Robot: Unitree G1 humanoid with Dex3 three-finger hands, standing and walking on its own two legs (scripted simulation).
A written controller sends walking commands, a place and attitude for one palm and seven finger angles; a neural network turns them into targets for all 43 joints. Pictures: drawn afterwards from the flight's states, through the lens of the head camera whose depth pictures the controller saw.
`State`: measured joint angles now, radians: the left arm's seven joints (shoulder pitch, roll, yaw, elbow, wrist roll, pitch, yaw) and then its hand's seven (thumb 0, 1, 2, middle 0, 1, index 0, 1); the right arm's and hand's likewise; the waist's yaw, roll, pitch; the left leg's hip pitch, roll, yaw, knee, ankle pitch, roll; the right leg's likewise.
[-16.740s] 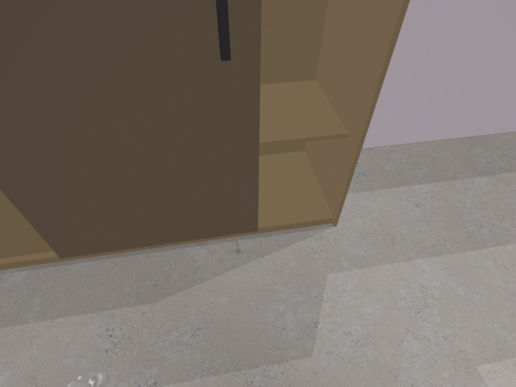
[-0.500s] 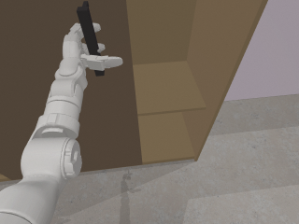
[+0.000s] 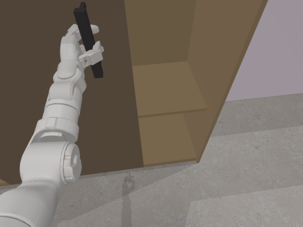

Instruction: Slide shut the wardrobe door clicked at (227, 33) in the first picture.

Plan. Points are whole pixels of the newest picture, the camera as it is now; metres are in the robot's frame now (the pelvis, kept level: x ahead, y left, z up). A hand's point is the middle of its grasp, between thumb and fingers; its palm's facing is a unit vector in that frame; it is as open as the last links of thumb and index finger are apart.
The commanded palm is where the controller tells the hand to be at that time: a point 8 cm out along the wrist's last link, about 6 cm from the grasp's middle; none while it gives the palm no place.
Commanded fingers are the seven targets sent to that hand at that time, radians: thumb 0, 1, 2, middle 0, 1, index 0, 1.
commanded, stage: grip the handle and tug to test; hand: left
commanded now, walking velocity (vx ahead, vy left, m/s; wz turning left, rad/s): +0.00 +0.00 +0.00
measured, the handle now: (91, 42) +0.54 +0.17 +0.22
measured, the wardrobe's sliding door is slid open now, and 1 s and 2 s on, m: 0.38 0.38 0.35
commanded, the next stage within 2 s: tug the door sideways, standing still in 0.70 s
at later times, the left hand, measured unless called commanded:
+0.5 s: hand (98, 52) +0.48 +0.14 +0.22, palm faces +0.14 -0.99 -0.01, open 6.2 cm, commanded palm +0.44 +0.17 +0.21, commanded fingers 0.00 0.90 0.90 -0.45 -1.40 -0.45 -1.40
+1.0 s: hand (97, 51) +0.49 +0.14 +0.22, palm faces +0.14 -0.99 +0.01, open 6.0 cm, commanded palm +0.46 +0.17 +0.21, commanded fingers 0.00 0.90 0.90 -0.45 -1.40 -0.45 -1.40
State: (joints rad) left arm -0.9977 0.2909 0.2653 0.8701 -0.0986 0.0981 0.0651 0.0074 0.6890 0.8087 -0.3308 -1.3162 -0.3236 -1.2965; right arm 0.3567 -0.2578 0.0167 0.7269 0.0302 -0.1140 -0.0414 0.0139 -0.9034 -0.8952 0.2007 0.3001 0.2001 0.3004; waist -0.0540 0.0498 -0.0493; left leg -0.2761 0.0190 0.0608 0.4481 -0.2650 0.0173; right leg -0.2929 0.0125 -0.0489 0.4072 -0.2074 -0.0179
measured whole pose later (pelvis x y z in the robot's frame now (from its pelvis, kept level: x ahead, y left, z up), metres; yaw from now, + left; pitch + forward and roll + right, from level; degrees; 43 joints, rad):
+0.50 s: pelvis +0.02 +0.00 +0.00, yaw -1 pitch +5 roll -1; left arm -0.86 0.25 0.25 0.63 -0.12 0.20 0.07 0.00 0.73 0.78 -0.27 -1.35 -0.25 -1.32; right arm 0.29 -0.25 0.02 0.69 0.04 -0.08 -0.03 0.01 -0.90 -0.90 0.20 0.30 0.20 0.30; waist -0.02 0.06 -0.06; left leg -0.22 0.02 0.07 0.41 -0.28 0.01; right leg -0.24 0.02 -0.04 0.39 -0.23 -0.02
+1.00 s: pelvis +0.06 -0.01 +0.00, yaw +1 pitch +5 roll +0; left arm -0.77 0.19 0.21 0.39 -0.14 0.37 0.06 0.01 0.67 0.82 -0.34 -1.37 -0.34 -1.36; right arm 0.19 -0.25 0.02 0.68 0.04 -0.02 -0.06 0.01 -0.90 -0.90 0.20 0.30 0.20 0.30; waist 0.03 0.05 -0.07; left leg -0.19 0.01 0.01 0.44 -0.30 0.00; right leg -0.19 0.01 -0.06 0.39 -0.27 -0.02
